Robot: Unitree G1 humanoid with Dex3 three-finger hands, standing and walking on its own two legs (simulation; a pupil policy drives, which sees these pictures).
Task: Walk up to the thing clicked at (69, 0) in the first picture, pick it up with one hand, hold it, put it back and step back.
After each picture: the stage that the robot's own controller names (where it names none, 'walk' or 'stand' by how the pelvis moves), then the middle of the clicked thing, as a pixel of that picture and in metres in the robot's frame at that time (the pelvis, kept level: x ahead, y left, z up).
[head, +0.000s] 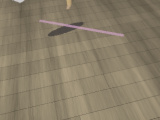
stand; out of the picture +2.20 +0.29 -0.66
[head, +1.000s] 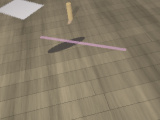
walk; (69, 11) +2.05 +0.42 -0.65
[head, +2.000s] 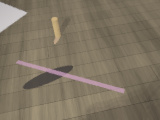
walk; (56, 27) +1.43 +0.46 -0.65
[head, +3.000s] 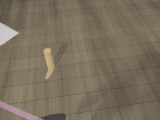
walk; (49, 59) +0.96 +0.41 -0.63
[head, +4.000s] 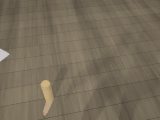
walk; (47, 92) +0.65 +0.29 -0.63
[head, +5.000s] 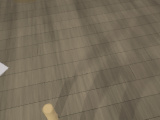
stand; (51, 115) +0.42 +0.27 -0.62
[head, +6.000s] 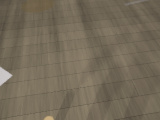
stand; out of the picture +0.39 +0.26 -0.65
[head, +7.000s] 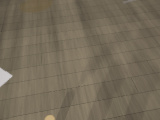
stand; out of the picture +0.39 +0.26 -0.66
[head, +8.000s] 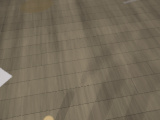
stand; out of the picture +0.39 +0.27 -0.66
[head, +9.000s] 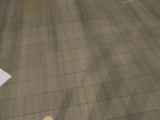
stand; out of the picture +0.39 +0.28 -0.66
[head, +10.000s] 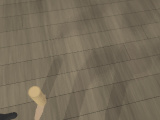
go down; (38, 97) +0.41 +0.27 -0.56
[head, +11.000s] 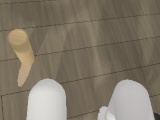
go down; (23, 50) +0.47 +0.28 -0.26
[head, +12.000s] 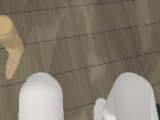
close in; (10, 39) +0.47 +0.29 -0.22
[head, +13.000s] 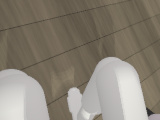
close; out of the picture +0.45 +0.33 -0.16
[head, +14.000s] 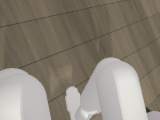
lift; out of the picture +0.42 +0.31 -0.16
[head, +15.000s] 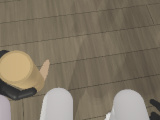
lift; (27, 76) +0.32 +0.21 -0.01
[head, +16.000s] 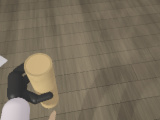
hold; (45, 85) +0.32 +0.15 +0.03
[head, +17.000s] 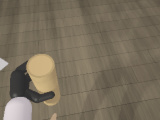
hold; (47, 84) +0.32 +0.15 +0.03
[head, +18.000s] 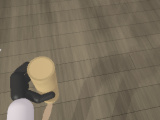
crouch; (46, 84) +0.33 +0.15 -0.02
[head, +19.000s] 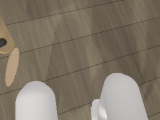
lower; out of the picture +0.47 +0.25 -0.06
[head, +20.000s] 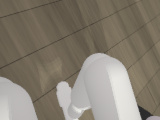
lower; out of the picture +0.46 +0.29 -0.17
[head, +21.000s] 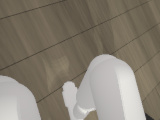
lower; out of the picture +0.45 +0.30 -0.17
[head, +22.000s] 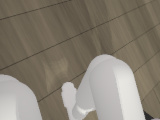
lower; out of the picture +0.45 +0.29 -0.17
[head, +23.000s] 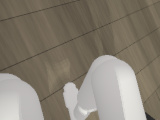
lower; out of the picture +0.44 +0.30 -0.16
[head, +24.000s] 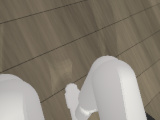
draw back; out of the picture +0.45 +0.27 -0.17
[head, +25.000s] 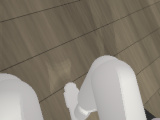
rise; out of the picture +0.44 +0.28 -0.17
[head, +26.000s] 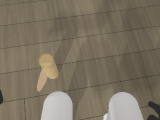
walk; (49, 67) +0.45 +0.20 -0.38
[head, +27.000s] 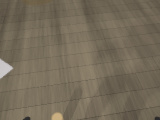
stand; out of the picture +0.39 +0.19 -0.60
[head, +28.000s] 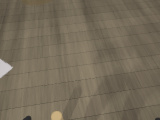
stand; out of the picture +0.40 +0.20 -0.60
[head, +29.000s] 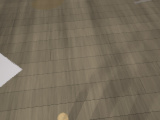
stand; out of the picture +0.41 +0.18 -0.65
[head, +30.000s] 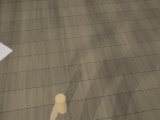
walk; (61, 104) +0.44 +0.15 -0.63
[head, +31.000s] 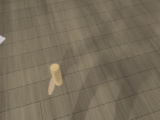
walk; (56, 75) +0.66 +0.25 -0.62
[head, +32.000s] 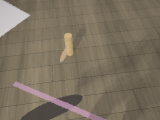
walk; (69, 45) +1.00 +0.21 -0.62
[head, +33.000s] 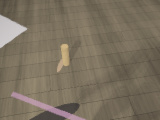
stand; (65, 55) +1.03 +0.22 -0.64
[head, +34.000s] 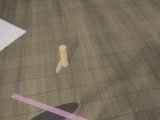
stand; (63, 56) +1.06 +0.24 -0.66
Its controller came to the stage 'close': yes
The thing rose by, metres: 0.68
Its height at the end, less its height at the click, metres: +0.00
